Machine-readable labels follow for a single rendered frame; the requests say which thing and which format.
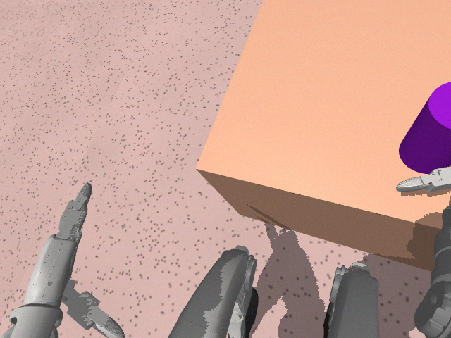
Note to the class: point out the left robot foot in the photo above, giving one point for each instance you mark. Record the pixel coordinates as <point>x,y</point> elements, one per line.
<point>251,313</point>

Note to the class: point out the left robot hand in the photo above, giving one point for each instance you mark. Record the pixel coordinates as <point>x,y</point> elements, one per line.
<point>50,281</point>

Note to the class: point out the right robot arm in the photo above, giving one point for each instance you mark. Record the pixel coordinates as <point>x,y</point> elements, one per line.
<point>433,316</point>

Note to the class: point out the right robot hand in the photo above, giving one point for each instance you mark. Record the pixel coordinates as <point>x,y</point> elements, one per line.
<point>438,179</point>

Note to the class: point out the left robot arm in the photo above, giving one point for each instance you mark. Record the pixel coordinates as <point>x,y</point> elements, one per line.
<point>34,321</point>

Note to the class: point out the can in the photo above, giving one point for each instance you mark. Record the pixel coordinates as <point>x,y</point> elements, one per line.
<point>427,145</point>

